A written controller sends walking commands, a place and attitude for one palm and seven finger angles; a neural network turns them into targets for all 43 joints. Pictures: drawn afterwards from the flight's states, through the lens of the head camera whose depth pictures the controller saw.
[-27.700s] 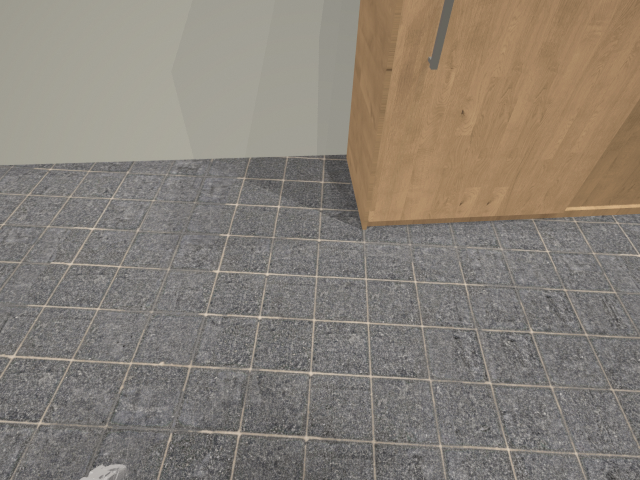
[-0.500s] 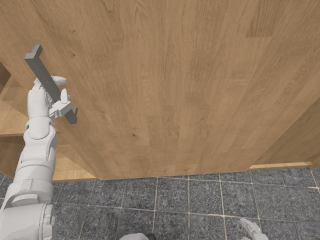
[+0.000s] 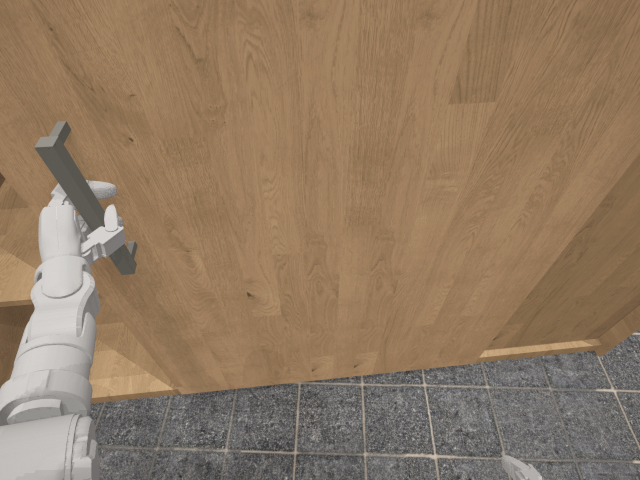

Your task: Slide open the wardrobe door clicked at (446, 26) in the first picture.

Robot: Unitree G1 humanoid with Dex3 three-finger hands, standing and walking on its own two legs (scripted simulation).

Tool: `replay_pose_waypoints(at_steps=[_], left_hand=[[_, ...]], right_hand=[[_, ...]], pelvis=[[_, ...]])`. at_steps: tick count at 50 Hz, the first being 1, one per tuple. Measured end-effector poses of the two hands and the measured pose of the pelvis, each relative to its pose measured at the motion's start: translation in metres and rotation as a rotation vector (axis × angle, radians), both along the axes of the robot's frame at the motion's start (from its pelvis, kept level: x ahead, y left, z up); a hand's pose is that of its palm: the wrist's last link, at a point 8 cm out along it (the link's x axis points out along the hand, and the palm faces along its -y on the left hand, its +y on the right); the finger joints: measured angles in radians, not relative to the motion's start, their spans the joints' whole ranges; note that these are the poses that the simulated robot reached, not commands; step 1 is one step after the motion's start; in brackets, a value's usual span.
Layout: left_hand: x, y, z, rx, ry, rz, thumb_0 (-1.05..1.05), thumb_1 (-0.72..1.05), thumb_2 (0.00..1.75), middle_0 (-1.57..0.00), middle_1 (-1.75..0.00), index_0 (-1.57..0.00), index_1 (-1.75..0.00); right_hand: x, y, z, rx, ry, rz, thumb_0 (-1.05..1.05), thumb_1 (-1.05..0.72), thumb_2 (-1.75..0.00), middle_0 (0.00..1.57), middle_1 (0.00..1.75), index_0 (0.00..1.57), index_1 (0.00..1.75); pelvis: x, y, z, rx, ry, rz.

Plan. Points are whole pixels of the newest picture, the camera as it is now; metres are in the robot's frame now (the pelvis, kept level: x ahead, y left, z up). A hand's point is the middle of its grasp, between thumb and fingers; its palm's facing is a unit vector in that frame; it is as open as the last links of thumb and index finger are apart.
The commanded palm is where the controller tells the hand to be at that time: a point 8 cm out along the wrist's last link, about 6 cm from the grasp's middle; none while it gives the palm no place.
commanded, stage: stop walking and hold the door there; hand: left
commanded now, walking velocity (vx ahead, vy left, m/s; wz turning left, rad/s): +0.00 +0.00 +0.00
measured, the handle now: (99, 207) +0.43 +0.33 +0.10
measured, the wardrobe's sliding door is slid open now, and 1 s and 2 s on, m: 0.44 0.44 0.44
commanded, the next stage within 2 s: loosen the grip on the handle in 0.04 s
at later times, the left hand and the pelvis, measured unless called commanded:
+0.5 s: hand (111, 232) +0.38 +0.29 +0.10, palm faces +0.40 -0.89 -0.22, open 11.7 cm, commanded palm +0.34 +0.33 +0.10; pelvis -0.03 +0.00 -0.01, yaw +1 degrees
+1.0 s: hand (86, 234) +0.38 +0.32 +0.10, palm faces +0.43 -0.87 -0.22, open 14.5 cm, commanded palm +0.33 +0.36 +0.11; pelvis -0.02 +0.03 -0.01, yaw +2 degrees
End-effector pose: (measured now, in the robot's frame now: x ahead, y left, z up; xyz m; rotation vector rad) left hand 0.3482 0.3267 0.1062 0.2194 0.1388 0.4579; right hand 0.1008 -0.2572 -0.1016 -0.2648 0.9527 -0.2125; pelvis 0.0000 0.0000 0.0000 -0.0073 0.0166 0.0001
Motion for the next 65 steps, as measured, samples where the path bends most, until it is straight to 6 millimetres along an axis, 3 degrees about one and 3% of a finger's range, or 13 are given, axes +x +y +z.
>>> replay_pose_waypoints(at_steps=[7, 11, 14, 18, 23, 27, 32, 38, 46, 55, 65], left_hand=[[0.0, 0.001, 0.0, -0.001, -0.001, -0.008, -0.09, 0.73, 0.81, -0.36, -1.33, -0.35, -1.4], [0.006, 0.009, 0.002, -0.06, 0.037, -0.029, -0.07, 0.66, 0.8, -0.39, -1.35, -0.39, -1.41], [0.0, 0.008, 0.008, -0.05, 0.014, -0.043, -0.04, 0.58, 0.76, -0.38, -1.34, -0.43, -1.42], [-0.004, 0.004, 0.006, -0.053, -0.016, -0.026, -0.01, 0.35, 0.65, -0.3, -1.28, -0.41, -1.42], [-0.005, 0.003, 0.005, -0.026, -0.021, -0.028, 0.0, -0.06, 0.44, -0.3, -1.26, -0.37, -1.38], [-0.004, 0.004, 0.005, -0.016, -0.02, -0.03, 0.0, -0.3, 0.32, -0.31, -1.26, -0.36, -1.35], [-0.004, 0.01, 0.006, -0.015, -0.01, -0.016, 0.0, -0.46, 0.25, -0.31, -1.24, -0.34, -1.28], [-0.005, 0.012, 0.007, -0.015, -0.011, -0.022, -0.01, -0.53, 0.21, -0.28, -1.19, -0.3, -1.21], [-0.008, 0.018, 0.006, -0.017, -0.009, -0.01, -0.01, -0.55, 0.2, -0.26, -1.16, -0.29, -1.18], [-0.021, 0.046, 0.01, -0.008, -0.008, 0.018, -0.01, -0.55, 0.2, -0.25, -1.15, -0.27, -1.16], [-0.029, 0.062, 0.013, -0.003, -0.019, 0.011, -0.01, -0.55, 0.2, -0.25, -1.15, -0.26, -1.15]], right_hand=[[-0.002, 0.002, -0.002, 0.004, 0.008, -0.013, 0.01, -0.91, -0.9, 0.21, 0.3, 0.2, 0.3], [-0.005, -0.002, 0.006, 0.008, -0.031, 0.019, 0.01, -0.91, -0.9, 0.21, 0.3, 0.2, 0.3], [-0.006, -0.008, 0.011, -0.003, -0.079, 0.037, 0.01, -0.91, -0.9, 0.21, 0.3, 0.2, 0.3], [-0.015, -0.017, 0.014, -0.026, -0.086, 0.021, 0.01, -0.91, -0.9, 0.21, 0.3, 0.2, 0.3], [-0.033, -0.021, 0.012, -0.054, -0.045, -0.012, 0.01, -0.91, -0.9, 0.2, 0.3, 0.2, 0.3], [-0.046, -0.016, 0.006, -0.055, -0.002, -0.024, 0.01, -0.91, -0.9, 0.2, 0.3, 0.2, 0.3], [-0.052, -0.001, -0.001, -0.032, 0.026, -0.031, 0.01, -0.91, -0.9, 0.2, 0.3, 0.2, 0.3], [-0.044, 0.02, -0.007, 0.006, 0.021, -0.014, 0.01, -0.91, -0.9, 0.2, 0.3, 0.2, 0.3], [-0.02, 0.037, -0.003, 0.018, -0.035, 0.019, 0.01, -0.91, -0.9, 0.21, 0.3, 0.2, 0.3], [-0.004, 0.037, 0.007, -0.011, -0.075, 0.046, 0.01, -0.91, -0.9, 0.21, 0.3, 0.2, 0.3], [-0.013, 0.032, 0.005, -0.037, -0.04, 0.058, 0.01, -0.91, -0.9, 0.21, 0.3, 0.2, 0.3]], pelvis=[[0.001, 0.001, 0.0, -0.002, -0.002, -0.003], [-0.007, -0.001, -0.001, 0.011, 0.036, 0.011], [-0.013, -0.002, -0.004, 0.019, 0.045, 0.013], [-0.024, -0.001, -0.007, 0.005, 0.05, 0.009], [-0.03, 0.001, -0.01, -0.007, 0.06, 0.016], [-0.031, 0.005, -0.011, -0.013, 0.064, 0.023], [-0.027, 0.011, -0.01, -0.018, 0.062, 0.024], [-0.022, 0.02, -0.009, -0.02, 0.059, 0.027], [-0.019, 0.028, -0.009, -0.021, 0.051, 0.03], [-0.02, 0.031, -0.009, -0.026, 0.045, 0.042], [-0.025, 0.033, -0.01, -0.031, 0.049, 0.058]])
